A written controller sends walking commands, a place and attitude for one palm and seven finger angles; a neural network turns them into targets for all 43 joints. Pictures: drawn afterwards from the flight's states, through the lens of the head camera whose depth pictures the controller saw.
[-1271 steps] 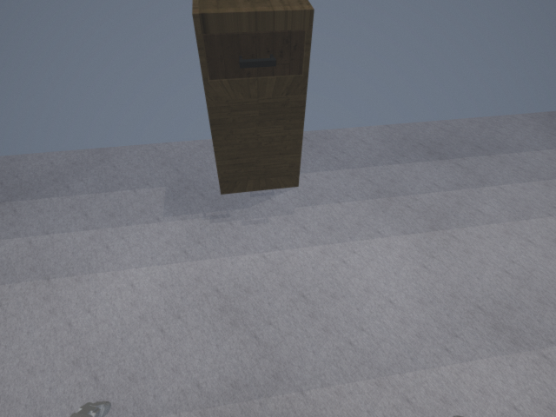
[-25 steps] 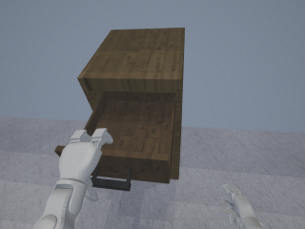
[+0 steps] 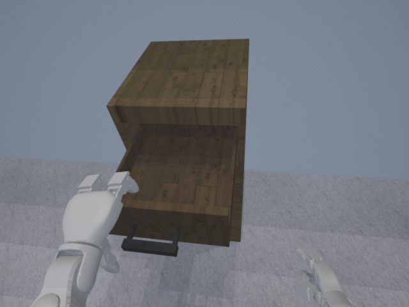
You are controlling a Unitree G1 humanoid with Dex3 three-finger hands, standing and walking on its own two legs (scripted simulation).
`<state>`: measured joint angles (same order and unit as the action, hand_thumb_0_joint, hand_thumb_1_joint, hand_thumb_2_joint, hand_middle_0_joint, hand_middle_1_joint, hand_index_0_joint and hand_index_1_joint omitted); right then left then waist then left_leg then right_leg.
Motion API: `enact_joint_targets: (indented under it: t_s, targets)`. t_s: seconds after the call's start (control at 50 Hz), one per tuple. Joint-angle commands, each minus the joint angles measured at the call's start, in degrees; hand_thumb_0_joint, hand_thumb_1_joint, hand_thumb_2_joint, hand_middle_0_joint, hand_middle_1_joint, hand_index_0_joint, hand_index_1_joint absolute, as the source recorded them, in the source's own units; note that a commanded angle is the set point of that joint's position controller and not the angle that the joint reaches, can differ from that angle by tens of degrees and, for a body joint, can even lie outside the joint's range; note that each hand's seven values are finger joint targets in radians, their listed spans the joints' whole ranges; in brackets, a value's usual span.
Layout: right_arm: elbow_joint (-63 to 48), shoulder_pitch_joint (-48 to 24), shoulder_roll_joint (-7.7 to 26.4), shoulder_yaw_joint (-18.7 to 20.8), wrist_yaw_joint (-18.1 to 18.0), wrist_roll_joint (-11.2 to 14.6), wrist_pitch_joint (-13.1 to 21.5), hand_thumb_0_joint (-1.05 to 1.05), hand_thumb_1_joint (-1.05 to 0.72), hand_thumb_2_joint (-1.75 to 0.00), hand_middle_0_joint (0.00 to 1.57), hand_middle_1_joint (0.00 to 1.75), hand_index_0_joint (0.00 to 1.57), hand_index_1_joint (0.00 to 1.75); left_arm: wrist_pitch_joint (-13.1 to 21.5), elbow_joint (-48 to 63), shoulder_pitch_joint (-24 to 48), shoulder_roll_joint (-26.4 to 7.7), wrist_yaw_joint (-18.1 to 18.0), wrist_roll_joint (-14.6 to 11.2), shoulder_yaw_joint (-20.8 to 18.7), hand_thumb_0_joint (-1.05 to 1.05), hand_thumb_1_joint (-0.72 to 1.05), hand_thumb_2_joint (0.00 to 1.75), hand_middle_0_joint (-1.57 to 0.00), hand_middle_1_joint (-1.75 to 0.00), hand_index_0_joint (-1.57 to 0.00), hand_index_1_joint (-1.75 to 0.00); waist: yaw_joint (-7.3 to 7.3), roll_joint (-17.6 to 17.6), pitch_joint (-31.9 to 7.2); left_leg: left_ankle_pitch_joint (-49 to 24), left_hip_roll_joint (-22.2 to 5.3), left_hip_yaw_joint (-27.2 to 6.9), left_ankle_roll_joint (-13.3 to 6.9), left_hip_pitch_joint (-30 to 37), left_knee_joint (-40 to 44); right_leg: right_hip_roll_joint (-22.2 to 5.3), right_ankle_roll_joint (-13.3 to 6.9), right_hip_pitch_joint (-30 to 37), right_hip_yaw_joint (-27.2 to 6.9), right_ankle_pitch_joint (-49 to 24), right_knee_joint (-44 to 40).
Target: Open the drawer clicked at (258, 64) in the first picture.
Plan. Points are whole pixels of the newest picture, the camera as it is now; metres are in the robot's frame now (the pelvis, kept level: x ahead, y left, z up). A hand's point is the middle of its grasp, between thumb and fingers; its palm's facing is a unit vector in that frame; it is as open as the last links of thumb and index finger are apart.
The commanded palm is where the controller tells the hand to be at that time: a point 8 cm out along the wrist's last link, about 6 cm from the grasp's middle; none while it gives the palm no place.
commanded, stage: draw the hand back to the body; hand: left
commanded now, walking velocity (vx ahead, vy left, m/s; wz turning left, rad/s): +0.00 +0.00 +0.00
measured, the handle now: (152, 238) +0.27 +0.19 -0.08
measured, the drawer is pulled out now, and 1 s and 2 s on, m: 0.29 0.29 0.29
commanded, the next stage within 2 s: step back with the hand held close in 1.34 s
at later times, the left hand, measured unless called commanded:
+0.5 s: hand (104, 220) +0.21 +0.20 +0.12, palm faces +0.28 -0.85 -0.45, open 13.6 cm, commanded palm +0.16 +0.25 +0.16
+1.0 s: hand (67, 212) +0.20 +0.25 +0.16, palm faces +0.42 -0.81 -0.40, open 9.9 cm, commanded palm +0.14 +0.29 +0.18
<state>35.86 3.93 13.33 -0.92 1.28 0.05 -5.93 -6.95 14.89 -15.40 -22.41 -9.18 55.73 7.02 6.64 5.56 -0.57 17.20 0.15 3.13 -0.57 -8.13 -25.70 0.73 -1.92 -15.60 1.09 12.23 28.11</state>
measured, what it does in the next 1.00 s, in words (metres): stands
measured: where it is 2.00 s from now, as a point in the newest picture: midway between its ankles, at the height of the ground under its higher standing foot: outside the picture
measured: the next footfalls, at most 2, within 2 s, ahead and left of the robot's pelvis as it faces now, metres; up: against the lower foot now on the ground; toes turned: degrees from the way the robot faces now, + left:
none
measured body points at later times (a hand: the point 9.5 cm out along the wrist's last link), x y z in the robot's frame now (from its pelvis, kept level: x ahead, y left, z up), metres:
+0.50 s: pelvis +0.01 +0.00 +0.00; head +0.01 -0.02 +0.45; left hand +0.19 +0.25 +0.15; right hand +0.23 -0.19 -0.08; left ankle -0.04 +0.11 -0.74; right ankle +0.03 -0.10 -0.74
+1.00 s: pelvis +0.03 +0.01 +0.00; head +0.03 -0.01 +0.45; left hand +0.17 +0.29 +0.18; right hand +0.23 -0.20 -0.08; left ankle -0.04 +0.11 -0.74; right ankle +0.03 -0.10 -0.74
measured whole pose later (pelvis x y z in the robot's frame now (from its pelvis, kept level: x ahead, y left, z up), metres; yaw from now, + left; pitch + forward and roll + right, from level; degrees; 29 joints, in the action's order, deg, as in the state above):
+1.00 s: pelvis +0.03 +0.01 +0.00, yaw +3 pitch -2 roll -1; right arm 36.0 10.0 11.7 -0.7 -4.1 0.3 9.9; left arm 8.0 28.1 -31.4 -18.1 -7.1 -2.5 -15.2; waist 3.2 3.6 1.3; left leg 18.5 0.1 0.1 -0.7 -3.9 -24.3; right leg 0.5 -1.2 -9.3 4.0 13.3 24.4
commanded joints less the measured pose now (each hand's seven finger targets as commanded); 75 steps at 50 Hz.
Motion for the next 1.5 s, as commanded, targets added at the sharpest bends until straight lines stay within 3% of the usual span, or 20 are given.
enact_joint_targets:
  t_s: [0.0,0.06,0.26,0.32,0.34,0.36,0.38,0.4,0.46,0.48,0.58,0.74,1.06,1.12,1.26,1.32,1.42,1.44,1.46,1.48]
  targets:
    - [-10.0,-10.4,5.1,1.7,-0.2,0.2,2.6,0.00,-0.90,-0.90,0.20,0.30,0.20,0.30,0.7,13.5,6.2,-8.4,-0.8,-0.3,-6.4,0.00,-0.50,0.30,-0.30,-1.20,-0.30,-1.20,-0.34,-5.4,-8.0,-14.2,0.7,-1.5,-0.8,-4.6,3.8,0.3,-0.3,10.3,-3.0,-8.3,-4.0]
    - [-10.4,-11.0,5.8,1.5,-0.6,0.3,2.5,0.00,-0.90,-0.90,0.20,0.30,0.20,0.30,1.0,14.1,6.5,-11.9,-0.7,-0.2,-9.9,0.00,-0.50,0.30,-0.30,-1.20,-0.30,-1.20,-0.05,-4.0,-7.7,-12.0,0.3,-1.8,-0.8,-5.0,4.2,0.4,-0.3,10.7,-3.8,-6.4,-4.4]
    - [-10.8,-10.6,6.4,1.6,-1.5,0.4,3.2,0.00,-0.90,-0.90,0.20,0.30,0.20,0.30,3.0,15.7,2.5,-15.2,-0.1,-2.6,-14.8,0.00,-0.50,0.30,-0.30,-1.20,-0.30,-1.20,0.27,-2.8,-8.9,-14.0,0.3,-2.0,-0.8,-3.2,3.8,-0.3,-0.1,11.6,-4.0,-9.0,-5.0]
    - [-10.9,-9.2,6.3,1.5,-1.4,0.1,2.9,0.00,-0.90,-0.90,0.20,0.30,0.20,0.30,3.2,15.9,0.9,-13.3,0.6,-3.0,-13.3,0.00,-0.50,0.30,-0.30,-1.20,-0.30,-1.20,0.14,-4.5,-7.3,-14.1,0.5,-1.6,-0.8,-3.7,3.9,-0.7,0.2,10.4,-3.0,-8.3,-5.2]
    - [-15.3,-6.0,1.4,1.2,-2.8,1.7,7.3,0.00,-0.90,-0.90,0.20,0.30,0.20,0.30,7.3,18.1,2.6,7.0,2.2,-46.5,-10.8,0.00,-0.47,0.32,-0.30,-1.18,-0.30,-1.18,-5.49,-12.3,-3.9,-9.0,-1.7,-2.3,-2.6,1.8,3.4,-0.2,0.9,11.4,0.7,-5.7,-5.4]
    - [-13.8,-6.3,3.3,0.7,-3.9,0.9,10.7,0.00,-0.90,-0.90,0.20,0.30,0.20,0.30,9.9,15.9,-1.6,0.6,2.1,-49.1,-14.6,0.00,-0.43,0.33,-0.29,-1.15,-0.29,-1.15,-4.60,-12.8,-3.8,-6.8,-2.3,-2.8,-2.2,2.5,4.0,0.3,1.0,10.5,0.1,-2.8,-5.7]
    - [-13.9,-4.3,3.2,0.3,-5.3,0.6,11.9,0.00,-0.90,-0.90,0.20,0.30,0.20,0.30,11.9,19.3,-4.5,-1.2,1.9,-53.0,-18.0,0.00,-0.40,0.34,-0.29,-1.13,-0.29,-1.13,-3.57,-12.5,-3.9,-8.8,-2.2,-2.4,-2.1,1.8,4.7,-0.9,1.4,11.7,0.8,-3.3,-6.5]
    - [-13.2,-3.9,3.6,0.2,-6.1,0.3,13.2,0.00,-0.90,-0.90,0.20,0.30,0.20,0.30,13.3,22.9,-3.1,-3.9,1.4,-54.5,-20.4,0.00,-0.36,0.36,-0.29,-1.11,-0.29,-1.11,-3.34,-7.9,-5.1,-10.5,-1.8,-2.3,-1.7,2.6,4.9,-1.5,1.3,12.8,0.5,-4.7,-6.8]
    - [-11.0,-1.7,3.6,0.1,-6.9,-0.7,16.3,0.00,-0.90,-0.90,0.20,0.30,0.20,0.30,15.7,24.5,-3.1,-6.1,0.3,-55.9,-24.2,0.00,-0.26,0.40,-0.28,-1.04,-0.28,-1.04,-3.29,0.0,-3.1,-12.8,-1.5,-2.0,-0.5,2.3,5.3,-2.0,0.8,12.5,0.7,-6.8,-7.5]
    - [-10.9,-0.9,3.1,-0.1,-6.7,-0.8,16.9,0.00,-0.90,-0.90,0.20,0.30,0.20,0.30,16.1,24.0,-4.5,-3.6,0.5,-56.2,-22.7,0.00,-0.22,0.42,-0.28,-1.02,-0.28,-1.02,-3.46,0.4,-2.2,-13.6,-1.6,-2.1,-0.3,1.7,5.6,-2.2,0.7,12.6,1.2,-7.5,-7.4]
    - [-10.0,-0.3,3.6,0.8,-5.9,-0.6,18.5,0.00,-0.90,-0.90,0.20,0.30,0.20,0.30,17.3,22.7,-8.2,-1.7,1.5,-57.4,-22.8,0.00,-0.05,0.50,-0.27,-0.91,-0.27,-0.91,-3.77,-1.7,-0.8,-15.6,-2.1,-2.4,0.0,0.4,5.5,-2.1,0.7,12.8,1.6,-9.6,-7.3]
    - [-9.5,-0.2,4.0,1.9,-5.4,-0.2,19.3,0.00,-0.90,-0.90,0.20,0.30,0.20,0.30,18.4,25.7,-11.8,-3.1,1.7,-57.8,-25.4,0.00,0.23,0.62,-0.25,-0.73,-0.25,-0.73,-3.53,-3.7,-5.5,-22.3,-2.3,-2.7,0.0,1.2,3.9,-2.3,1.0,14.2,1.8,-15.6,-5.3]
    - [-9.1,-1.1,3.7,2.3,-5.6,0.6,18.8,0.00,-0.90,-0.90,0.20,0.30,0.20,0.30,18.4,25.2,-13.7,-4.2,1.4,-58.4,-29.4,0.00,0.80,0.86,-0.21,-0.37,-0.21,-0.37,-3.62,-1.1,-3.7,-19.8,-2.3,-2.7,0.4,0.0,3.6,-2.5,0.8,11.8,1.7,-13.7,-5.7]
    - [-9.3,-0.9,3.8,2.3,-5.6,0.6,18.7,0.00,-0.90,-0.90,0.20,0.30,0.20,0.30,18.2,25.1,-13.4,-4.2,1.3,-58.5,-29.1,0.00,0.90,0.90,-0.20,-0.30,-0.20,-0.30,-3.65,-3.4,-4.3,-19.4,-2.5,-3.0,0.2,0.1,3.6,-2.6,1.2,11.6,2.0,-13.2,-5.3]
    - [-9.3,-1.1,3.8,1.9,-5.7,0.5,18.8,0.00,-0.90,-0.90,0.20,0.30,0.20,0.30,18.1,26.5,-12.8,-5.8,0.9,-58.4,-30.3,0.00,0.90,0.90,-0.20,-0.30,-0.20,-0.30,-3.29,-0.5,-4.5,-19.1,-2.3,-3.7,0.6,-0.7,3.6,-2.7,0.7,12.0,2.0,-12.4,-4.9]
    - [-9.5,-1.0,3.6,2.0,-5.7,0.7,18.5,0.00,-0.90,-0.90,0.20,0.30,0.20,0.30,17.9,25.5,-13.7,-4.9,1.0,-58.7,-29.8,0.00,0.90,0.90,-0.20,-0.30,-0.20,-0.30,-3.41,-3.2,-4.2,-18.3,-2.5,-3.6,0.4,-0.7,3.6,-2.7,0.9,11.6,2.1,-12.1,-4.9]
    - [-9.3,-1.0,3.5,2.0,-5.6,0.8,18.5,0.00,-0.90,-0.90,0.20,0.30,0.20,0.30,18.0,25.5,-14.4,-4.6,1.0,-58.6,-29.7,0.00,0.90,0.90,-0.20,-0.30,-0.20,-0.30,-3.32,-1.8,-4.1,-18.8,-2.5,-3.6,0.5,-0.9,3.4,-2.8,0.9,11.4,2.2,-12.3,-4.7]
    - [-11.2,2.0,5.7,2.2,-5.7,1.0,17.1,0.00,-0.90,-0.90,0.20,0.30,0.20,0.30,21.3,32.2,-5.0,-13.3,0.5,-58.7,-39.2,0.00,0.90,0.90,-0.20,-0.30,-0.20,-0.30,-6.12,-3.2,1.3,-12.9,-3.3,-6.0,-0.7,-5.1,2.4,-5.4,0.5,7.5,-4.0,-14.7,-7.1]
    - [-10.4,2.1,4.8,2.1,-5.9,0.6,16.4,0.00,-0.90,-0.90,0.20,0.30,0.20,0.30,22.5,30.2,-5.0,-13.6,0.6,-58.3,-40.2,0.00,0.90,0.90,-0.20,-0.30,-0.20,-0.30,-6.11,-3.3,0.9,-9.7,-2.9,-6.7,-0.6,-5.5,2.2,-6.9,-0.2,7.2,-4.7,-14.5,-7.5]
    - [-10.1,1.3,4.8,2.4,-6.1,0.6,15.9,0.00,-0.90,-0.90,0.20,0.30,0.20,0.30,22.2,25.3,-11.9,-7.7,1.1,-58.1,-35.6,0.00,0.90,0.90,-0.20,-0.30,-0.20,-0.30,-6.80,-6.0,0.0,-10.7,-3.0,-6.7,-0.9,-3.9,1.4,-7.4,-0.2,6.0,-4.8,-15.2,-7.2]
